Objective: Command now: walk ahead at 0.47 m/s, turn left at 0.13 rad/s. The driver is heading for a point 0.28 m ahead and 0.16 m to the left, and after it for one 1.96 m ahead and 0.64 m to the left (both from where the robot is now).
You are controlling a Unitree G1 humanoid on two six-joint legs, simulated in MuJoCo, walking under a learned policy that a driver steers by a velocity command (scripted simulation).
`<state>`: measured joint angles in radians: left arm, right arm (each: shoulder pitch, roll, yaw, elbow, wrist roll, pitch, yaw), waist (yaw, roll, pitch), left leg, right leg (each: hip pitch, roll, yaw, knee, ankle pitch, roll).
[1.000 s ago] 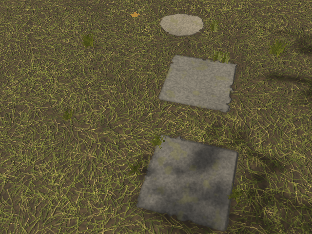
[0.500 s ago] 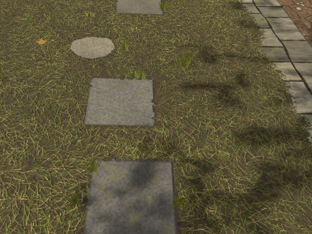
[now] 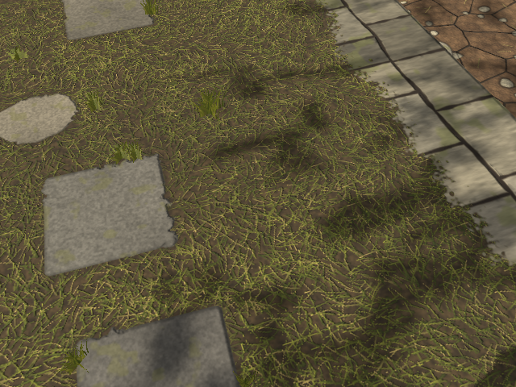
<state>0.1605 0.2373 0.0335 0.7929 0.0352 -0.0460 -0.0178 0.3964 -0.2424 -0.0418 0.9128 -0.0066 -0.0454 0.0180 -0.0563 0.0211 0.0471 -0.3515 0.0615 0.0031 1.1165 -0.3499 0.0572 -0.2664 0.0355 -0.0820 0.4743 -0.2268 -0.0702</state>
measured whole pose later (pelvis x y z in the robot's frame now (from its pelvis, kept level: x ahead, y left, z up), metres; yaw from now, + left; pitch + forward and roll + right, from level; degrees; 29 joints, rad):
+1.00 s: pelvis +0.56 +0.07 -0.01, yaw +32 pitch +1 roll +0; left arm 0.10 0.27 0.02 0.72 0.04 -0.07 0.00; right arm 0.38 -0.31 -0.07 0.86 -0.01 -0.04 0.00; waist -0.06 0.02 0.04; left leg -0.23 -0.12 -0.13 1.04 -0.43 0.09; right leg -0.42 0.02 -0.02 0.57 -0.17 -0.03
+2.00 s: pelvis +0.98 +0.37 -0.02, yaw +36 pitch +0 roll +1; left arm 0.08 0.23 0.03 0.82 0.04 -0.06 -0.01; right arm 0.42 -0.23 -0.03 1.01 -0.01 -0.07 0.00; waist -0.04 0.01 0.06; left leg -0.10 -0.03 0.02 0.87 -0.44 0.07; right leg -0.43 0.01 -0.10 0.58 -0.15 -0.09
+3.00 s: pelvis +1.41 +0.62 -0.02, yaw +9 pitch +1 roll +1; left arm 0.01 0.23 0.05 0.77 0.05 -0.01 -0.07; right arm 0.41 -0.22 -0.05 0.97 -0.02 -0.06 -0.02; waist -0.05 -0.01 0.06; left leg 0.08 0.07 0.33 0.44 -0.46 -0.04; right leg -0.47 0.01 -0.12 0.58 -0.19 -0.15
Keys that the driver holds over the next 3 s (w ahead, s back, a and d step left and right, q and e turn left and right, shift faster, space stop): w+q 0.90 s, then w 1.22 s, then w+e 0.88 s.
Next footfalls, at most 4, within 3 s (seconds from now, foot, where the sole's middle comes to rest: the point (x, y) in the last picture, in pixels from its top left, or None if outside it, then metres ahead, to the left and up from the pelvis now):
0.40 left None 0.36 0.09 -0.78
0.92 right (247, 298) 0.71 0.05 -0.78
1.40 left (137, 285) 0.78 0.36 -0.78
1.94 right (140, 191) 1.13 0.39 -0.78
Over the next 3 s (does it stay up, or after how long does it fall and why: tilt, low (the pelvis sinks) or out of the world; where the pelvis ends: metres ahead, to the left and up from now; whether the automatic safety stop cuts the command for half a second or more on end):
stays up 1.41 0.62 -0.02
